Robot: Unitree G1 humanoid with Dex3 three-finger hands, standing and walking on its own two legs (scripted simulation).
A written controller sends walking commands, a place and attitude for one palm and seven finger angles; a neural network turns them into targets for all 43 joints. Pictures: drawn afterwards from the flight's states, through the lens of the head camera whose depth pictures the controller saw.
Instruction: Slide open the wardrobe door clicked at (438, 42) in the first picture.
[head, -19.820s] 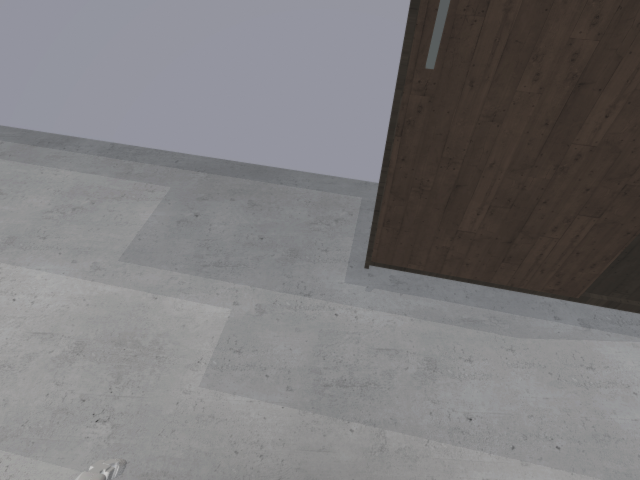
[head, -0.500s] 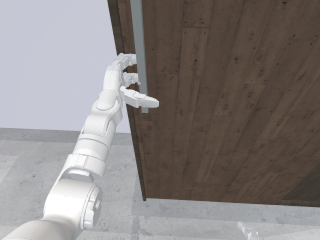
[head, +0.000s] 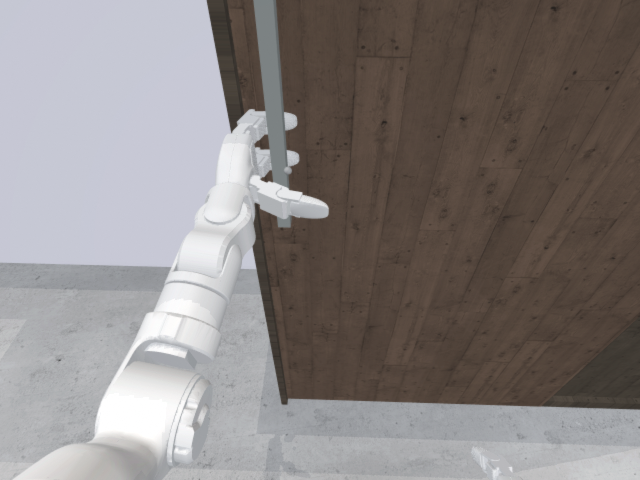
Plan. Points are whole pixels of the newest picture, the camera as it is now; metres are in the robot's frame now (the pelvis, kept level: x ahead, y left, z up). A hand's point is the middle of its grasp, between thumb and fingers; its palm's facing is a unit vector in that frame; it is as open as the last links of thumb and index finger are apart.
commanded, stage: slide the fingers in behind the handle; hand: left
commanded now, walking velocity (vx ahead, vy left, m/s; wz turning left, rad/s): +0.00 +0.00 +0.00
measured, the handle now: (277, 119) +0.48 +0.08 +0.23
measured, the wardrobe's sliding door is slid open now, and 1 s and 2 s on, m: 0.00 0.00 0.00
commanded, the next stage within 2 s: grip the handle and tug to test in 0.20 s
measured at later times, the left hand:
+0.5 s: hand (294, 169) +0.43 +0.06 +0.20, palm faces -0.01 -1.00 +0.01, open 13.1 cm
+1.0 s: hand (296, 167) +0.43 +0.06 +0.19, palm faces -0.01 -1.00 +0.00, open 5.5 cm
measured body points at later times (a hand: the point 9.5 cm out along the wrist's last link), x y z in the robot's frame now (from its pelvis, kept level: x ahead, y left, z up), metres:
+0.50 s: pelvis +0.00 -0.01 +0.00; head -0.01 -0.02 +0.45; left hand +0.42 +0.11 +0.20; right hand +0.13 -0.23 -0.11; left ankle -0.03 +0.10 -0.74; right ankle +0.02 -0.10 -0.74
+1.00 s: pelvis +0.00 -0.01 +0.00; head +0.00 -0.02 +0.45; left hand +0.43 +0.11 +0.20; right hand +0.13 -0.24 -0.11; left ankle -0.03 +0.10 -0.74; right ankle +0.02 -0.10 -0.74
